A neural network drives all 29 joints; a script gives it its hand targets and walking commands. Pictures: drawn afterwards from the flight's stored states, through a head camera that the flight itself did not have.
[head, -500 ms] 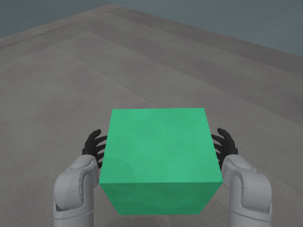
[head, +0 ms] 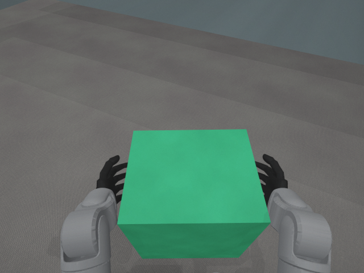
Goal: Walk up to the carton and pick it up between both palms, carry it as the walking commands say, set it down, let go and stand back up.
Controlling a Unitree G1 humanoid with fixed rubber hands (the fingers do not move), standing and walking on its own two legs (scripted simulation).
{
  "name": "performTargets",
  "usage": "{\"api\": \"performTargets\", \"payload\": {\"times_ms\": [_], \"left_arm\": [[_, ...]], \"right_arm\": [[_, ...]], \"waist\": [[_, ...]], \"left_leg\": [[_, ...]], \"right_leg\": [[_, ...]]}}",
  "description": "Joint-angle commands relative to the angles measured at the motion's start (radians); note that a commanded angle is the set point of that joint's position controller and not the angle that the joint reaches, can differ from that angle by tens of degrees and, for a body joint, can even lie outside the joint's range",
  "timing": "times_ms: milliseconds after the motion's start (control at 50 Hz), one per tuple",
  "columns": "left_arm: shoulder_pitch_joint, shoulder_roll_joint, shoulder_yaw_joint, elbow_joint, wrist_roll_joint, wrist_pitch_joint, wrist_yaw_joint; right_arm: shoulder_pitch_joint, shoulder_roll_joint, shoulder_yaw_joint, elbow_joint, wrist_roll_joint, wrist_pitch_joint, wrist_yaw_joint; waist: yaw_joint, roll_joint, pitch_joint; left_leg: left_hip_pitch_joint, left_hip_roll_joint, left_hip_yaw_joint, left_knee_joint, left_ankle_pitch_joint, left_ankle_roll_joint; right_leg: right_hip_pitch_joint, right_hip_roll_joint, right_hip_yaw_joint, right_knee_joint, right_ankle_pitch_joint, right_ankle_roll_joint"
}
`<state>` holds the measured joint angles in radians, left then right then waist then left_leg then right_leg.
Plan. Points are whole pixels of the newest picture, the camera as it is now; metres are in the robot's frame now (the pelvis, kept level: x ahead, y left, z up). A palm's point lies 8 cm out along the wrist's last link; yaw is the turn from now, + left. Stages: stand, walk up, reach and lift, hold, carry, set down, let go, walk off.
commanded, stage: carry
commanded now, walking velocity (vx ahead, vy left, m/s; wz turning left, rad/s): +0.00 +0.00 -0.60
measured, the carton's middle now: (190, 199) +0.29 +0.01 +0.02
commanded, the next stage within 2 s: none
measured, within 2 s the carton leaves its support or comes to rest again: neither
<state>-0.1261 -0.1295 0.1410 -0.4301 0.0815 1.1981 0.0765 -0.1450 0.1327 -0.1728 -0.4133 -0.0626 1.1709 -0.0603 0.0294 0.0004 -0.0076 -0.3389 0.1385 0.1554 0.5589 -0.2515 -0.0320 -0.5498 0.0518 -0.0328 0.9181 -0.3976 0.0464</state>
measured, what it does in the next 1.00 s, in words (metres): walks backwards, turning right: right foot, then left foot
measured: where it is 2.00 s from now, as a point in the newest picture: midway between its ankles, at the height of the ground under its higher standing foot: outside the picture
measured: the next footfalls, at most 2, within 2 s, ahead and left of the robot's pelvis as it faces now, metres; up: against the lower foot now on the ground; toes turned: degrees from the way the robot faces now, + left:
right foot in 0.10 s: +0.05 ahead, -0.16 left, +0.00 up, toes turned -8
left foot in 0.42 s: -0.01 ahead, +0.03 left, +0.00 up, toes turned -7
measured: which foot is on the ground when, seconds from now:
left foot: down 0.00-0.12, up 0.14-0.40, down 0.42-1.00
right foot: up 0.00-0.08, down 0.10-0.46, up 0.48-0.60, down 0.62-1.00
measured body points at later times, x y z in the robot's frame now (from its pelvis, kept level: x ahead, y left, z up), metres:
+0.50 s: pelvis -0.11 -0.07 -0.01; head -0.08 -0.06 +0.44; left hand +0.20 +0.02 +0.04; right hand +0.13 -0.30 +0.06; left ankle -0.05 +0.03 -0.73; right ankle +0.00 -0.16 -0.73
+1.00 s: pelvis -0.19 -0.07 +0.00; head -0.21 -0.06 +0.45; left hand +0.11 +0.00 +0.07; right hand +0.02 -0.31 +0.08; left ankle -0.08 +0.02 -0.73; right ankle -0.09 -0.19 -0.73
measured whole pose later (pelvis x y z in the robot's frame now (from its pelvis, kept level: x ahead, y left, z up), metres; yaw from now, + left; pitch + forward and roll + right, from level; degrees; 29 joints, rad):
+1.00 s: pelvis -0.19 -0.07 +0.00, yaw -16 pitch +0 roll +1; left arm -0.15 -0.13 0.15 -0.30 0.12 1.21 0.07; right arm -0.16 0.13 -0.21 -0.27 -0.08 1.18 -0.05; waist -0.02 -0.03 -0.06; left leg -0.38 0.01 0.04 0.56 -0.26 0.02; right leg -0.43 0.03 -0.04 0.48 -0.13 -0.03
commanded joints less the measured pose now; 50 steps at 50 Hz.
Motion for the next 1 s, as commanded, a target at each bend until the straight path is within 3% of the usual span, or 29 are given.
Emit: {"api": "performTargets", "payload": {"times_ms": [0,60,80,100,120,140,220,280,300,360,380,400,420,440,460,480,500,540,560,600,640,720,740,760,800,840,860,900,980], "left_arm": [[-0.462,-0.828,-0.769,-0.039,-0.390,-0.001,-0.231],[-0.455,-0.819,-0.748,0.012,-0.388,0.007,-0.245],[-0.480,-0.815,-0.758,-0.018,-0.397,0.003,-0.248],[-0.452,-0.817,-0.748,0.011,-0.395,0.006,-0.251],[-0.456,-0.826,-0.735,0.019,-0.382,-0.001,-0.254],[-0.486,-0.852,-0.748,-0.040,-0.399,0.000,-0.249],[-0.563,-0.916,-0.743,-0.118,-0.383,-0.033,-0.225],[-0.456,-0.869,-0.706,-0.081,-0.337,-0.038,-0.205],[-0.432,-0.872,-0.712,-0.080,-0.319,-0.037,-0.198],[-0.424,-0.860,-0.718,-0.081,-0.298,-0.041,-0.187],[-0.414,-0.839,-0.714,-0.079,-0.293,-0.038,-0.187],[-0.404,-0.827,-0.716,-0.064,-0.280,-0.032,-0.191],[-0.475,-0.855,-0.738,-0.073,-0.321,-0.027,-0.199],[-0.477,-0.851,-0.759,-0.094,-0.338,-0.023,-0.212],[-0.560,-0.871,-0.762,-0.136,-0.351,-0.032,-0.218],[-0.562,-0.895,-0.767,-0.110,-0.349,-0.031,-0.217],[-0.527,-0.885,-0.766,-0.092,-0.356,-0.029,-0.217],[-0.523,-0.890,-0.777,-0.073,-0.377,-0.017,-0.233],[-0.477,-0.884,-0.784,-0.018,-0.381,-0.007,-0.235],[-0.456,-0.835,-0.755,0.008,-0.384,-0.003,-0.250],[-0.451,-0.852,-0.736,0.099,-0.382,0.008,-0.259],[-0.607,-0.869,-0.739,0.004,-0.390,-0.008,-0.259],[-0.560,-0.869,-0.712,0.022,-0.372,-0.018,-0.254],[-0.574,-0.897,-0.744,0.018,-0.393,-0.012,-0.248],[-0.541,-0.867,-0.715,0.046,-0.359,-0.011,-0.240],[-0.563,-0.866,-0.723,0.025,-0.363,-0.012,-0.239],[-0.570,-0.859,-0.714,0.000,-0.346,-0.016,-0.228],[-0.506,-0.830,-0.680,0.080,-0.311,-0.006,-0.230],[-0.539,-0.872,-0.697,0.055,-0.328,-0.003,-0.234]], "right_arm": [[-0.375,0.774,0.725,-0.062,0.297,0.033,0.213],[-0.342,0.792,0.713,0.031,0.276,0.046,0.212],[-0.341,0.790,0.709,0.026,0.264,0.040,0.214],[-0.379,0.787,0.719,-0.022,0.274,0.043,0.221],[-0.505,0.795,0.754,-0.070,0.311,0.039,0.225],[-0.448,0.834,0.755,-0.037,0.332,0.036,0.234],[-0.606,0.903,0.819,-0.133,0.424,0.003,0.245],[-0.571,0.869,0.827,-0.136,0.445,0.009,0.241],[-0.560,0.870,0.823,-0.150,0.441,0.009,0.242],[-0.516,0.844,0.814,-0.124,0.424,0.018,0.255],[-0.477,0.862,0.808,-0.077,0.420,0.023,0.259],[-0.450,0.855,0.798,-0.052,0.407,0.025,0.262],[-0.442,0.865,0.783,-0.022,0.402,0.017,0.261],[-0.409,0.863,0.756,-0.017,0.382,0.002,0.260],[-0.492,0.885,0.772,-0.046,0.407,-0.007,0.258],[-0.543,0.875,0.791,-0.093,0.402,-0.005,0.257],[-0.548,0.857,0.798,-0.108,0.408,0.004,0.252],[-0.495,0.820,0.771,-0.094,0.357,0.017,0.239],[-0.475,0.794,0.751,-0.077,0.339,0.023,0.231],[-0.427,0.800,0.733,-0.019,0.312,0.030,0.220],[-0.453,0.811,0.725,0.039,0.297,0.044,0.223],[-0.573,0.882,0.772,0.020,0.353,0.021,0.242],[-0.519,0.871,0.748,0.056,0.344,0.019,0.240],[-0.576,0.890,0.775,0.006,0.374,0.018,0.238],[-0.565,0.856,0.764,0.022,0.371,0.023,0.240],[-0.566,0.881,0.763,0.030,0.373,0.018,0.247],[-0.516,0.867,0.746,0.057,0.371,0.019,0.251],[-0.480,0.830,0.741,0.093,0.355,0.027,0.251],[-0.580,0.861,0.755,0.037,0.385,0.033,0.250]], "waist": [[-0.038,0.263,-0.385],[-0.023,0.086,-0.344],[-0.026,-0.086,-0.327],[-0.029,-0.391,-0.354],[-0.017,-0.336,-0.389],[-0.015,-0.120,-0.414],[-0.014,-0.164,-0.432],[0.000,-0.138,-0.455],[0.001,-0.117,-0.470],[-0.003,-0.110,-0.530],[-0.011,-0.095,-0.516],[-0.031,-0.065,-0.481],[-0.034,0.058,-0.466],[-0.035,0.281,-0.426],[-0.021,0.256,-0.354],[-0.015,0.113,-0.336],[-0.016,0.080,-0.351],[-0.012,0.079,-0.392],[-0.007,0.147,-0.375],[-0.026,-0.052,-0.410],[-0.026,-0.175,-0.380],[-0.018,-0.111,-0.312],[-0.024,-0.161,-0.326],[-0.029,-0.117,-0.299],[-0.022,-0.135,-0.354],[-0.028,-0.078,-0.349],[-0.030,0.018,-0.336],[-0.028,-0.020,-0.270],[-0.003,0.013,-0.346]], "left_leg": [[0.273,0.239,-0.084,-0.002,0.642,0.107],[0.034,0.171,0.005,0.175,0.236,-0.023],[-0.144,0.098,0.019,0.298,-0.011,-0.077],[-0.383,-0.012,0.013,0.414,-0.423,-0.128],[-0.318,0.021,-0.103,0.510,-0.445,-0.102],[-0.302,0.000,-0.100,0.543,-0.389,-0.095],[-0.271,-0.008,-0.102,0.545,-0.198,-0.057],[-0.238,-0.039,-0.110,0.406,-0.221,-0.027],[-0.225,-0.049,-0.109,0.354,-0.239,-0.019],[-0.036,-0.108,-0.092,0.091,-0.195,0.017],[0.031,-0.146,-0.044,-0.040,-0.176,0.025],[0.145,-0.109,-0.072,-0.186,-0.122,0.043],[0.224,-0.002,-0.248,-0.250,-0.230,0.092],[0.118,0.172,-0.483,-0.300,-0.310,0.181],[-0.015,0.225,-0.482,-0.310,-0.277,0.219],[0.038,0.254,-0.423,-0.275,-0.079,0.198],[0.067,0.232,-0.328,-0.199,0.148,0.191],[0.081,0.146,-0.216,-0.102,0.332,0.148],[0.119,0.107,-0.200,-0.058,0.384,0.123],[0.051,0.026,-0.160,0.074,0.198,0.041],[-0.039,-0.068,-0.114,0.064,-0.160,0.009],[-0.027,-0.126,-0.098,0.187,-0.187,0.029],[-0.025,-0.105,-0.121,0.119,-0.166,0.039],[0.018,-0.108,-0.103,0.070,-0.118,0.050],[0.088,-0.151,-0.060,-0.030,-0.101,0.066],[0.119,-0.130,-0.108,-0.029,-0.112,0.079],[0.060,-0.105,-0.154,-0.090,-0.185,0.081],[0.008,-0.094,-0.195,-0.138,-0.312,0.090],[-0.154,-0.025,-0.272,-0.214,-0.342,0.094]], "right_leg": [[0.051,0.005,-0.091,-0.180,-0.075,-0.001],[0.317,-0.029,-0.022,-0.479,0.181,-0.018],[0.406,-0.191,0.218,-0.515,0.429,-0.054],[0.504,-0.402,0.513,-0.502,0.763,-0.176],[0.424,-0.386,0.450,-0.450,0.769,-0.232],[0.423,-0.339,0.421,-0.458,0.608,-0.200],[0.349,-0.258,0.300,-0.514,0.217,-0.174],[0.381,-0.294,0.383,-0.554,0.169,-0.202],[0.409,-0.313,0.385,-0.530,0.307,-0.221],[0.387,-0.286,0.365,-0.552,0.231,-0.178],[0.370,-0.249,0.352,-0.571,0.199,-0.117],[0.283,-0.210,0.278,-0.569,0.098,-0.071],[0.169,-0.121,0.195,-0.517,0.086,0.020],[0.160,-0.015,0.067,-0.260,0.052,0.025],[0.201,-0.033,0.068,-0.062,0.047,0.001],[0.108,-0.034,0.054,-0.092,0.055,-0.035],[0.105,-0.054,0.054,-0.103,0.026,-0.034],[0.228,-0.027,0.004,-0.274,0.100,-0.054],[0.228,-0.027,0.021,-0.412,0.143,-0.053],[0.353,-0.181,0.213,-0.514,0.417,-0.061],[0.330,-0.269,0.323,-0.554,0.301,-0.123],[0.228,-0.283,0.378,-0.736,-0.167,-0.061],[0.245,-0.269,0.307,-0.708,-0.146,-0.081],[0.209,-0.245,0.261,-0.687,-0.115,-0.087],[0.252,-0.225,0.232,-0.703,-0.093,-0.049],[0.190,-0.189,0.181,-0.682,-0.147,-0.055],[0.217,-0.160,0.136,-0.619,-0.151,-0.062],[0.177,-0.146,0.152,-0.642,-0.190,-0.027],[0.384,-0.096,0.094,-0.426,0.031,-0.054]]}}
